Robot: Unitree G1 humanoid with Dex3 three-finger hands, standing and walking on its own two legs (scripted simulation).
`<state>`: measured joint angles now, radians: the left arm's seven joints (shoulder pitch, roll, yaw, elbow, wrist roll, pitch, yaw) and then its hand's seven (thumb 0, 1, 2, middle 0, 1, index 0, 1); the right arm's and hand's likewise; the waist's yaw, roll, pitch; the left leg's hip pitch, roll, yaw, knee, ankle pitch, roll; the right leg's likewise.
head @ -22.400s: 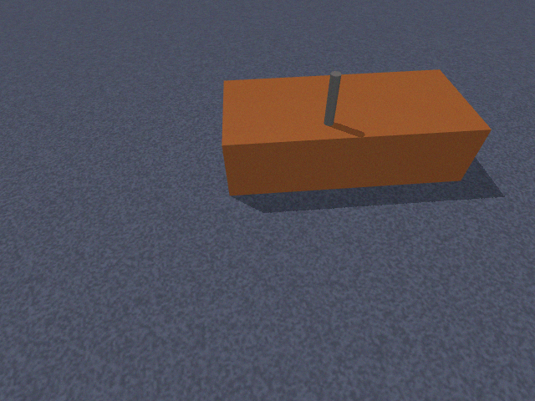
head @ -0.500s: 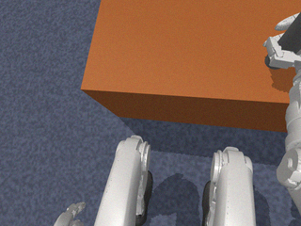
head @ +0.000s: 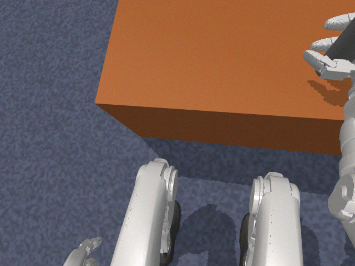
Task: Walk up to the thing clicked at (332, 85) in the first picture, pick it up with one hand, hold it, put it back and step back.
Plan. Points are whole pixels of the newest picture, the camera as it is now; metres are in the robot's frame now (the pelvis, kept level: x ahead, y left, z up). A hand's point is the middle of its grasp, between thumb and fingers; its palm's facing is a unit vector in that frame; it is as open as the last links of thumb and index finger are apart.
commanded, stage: open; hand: right
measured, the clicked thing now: out of the picture +0.54 -0.24 +0.07
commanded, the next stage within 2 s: withdraw in 0.12 s
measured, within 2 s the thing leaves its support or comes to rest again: neither
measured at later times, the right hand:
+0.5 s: hand out of the picture +0.55 -0.25 +0.05, palm faces +0.19 +0.98 -0.04, open 14.5 cm
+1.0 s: hand out of the picture +0.49 -0.36 +0.17, palm faces +0.33 +0.87 -0.37, open 17.1 cm
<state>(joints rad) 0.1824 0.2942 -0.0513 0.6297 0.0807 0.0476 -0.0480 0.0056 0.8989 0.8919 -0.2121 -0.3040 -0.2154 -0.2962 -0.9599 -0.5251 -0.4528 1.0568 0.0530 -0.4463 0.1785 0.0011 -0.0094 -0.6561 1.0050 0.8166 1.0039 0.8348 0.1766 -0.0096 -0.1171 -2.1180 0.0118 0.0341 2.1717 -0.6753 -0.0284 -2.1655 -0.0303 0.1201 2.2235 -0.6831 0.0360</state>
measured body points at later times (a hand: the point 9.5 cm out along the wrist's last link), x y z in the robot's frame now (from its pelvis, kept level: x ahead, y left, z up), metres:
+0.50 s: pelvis +0.00 +0.00 +0.01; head +0.22 -0.04 +0.40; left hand +0.07 +0.28 -0.10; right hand +0.53 -0.30 +0.05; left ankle +0.09 +0.13 -0.35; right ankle +0.08 -0.14 -0.35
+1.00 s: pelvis +0.02 +0.00 +0.18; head +0.21 -0.05 +0.58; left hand +0.11 +0.26 +0.07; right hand +0.47 -0.41 +0.19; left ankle +0.09 +0.13 -0.35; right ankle +0.08 -0.14 -0.35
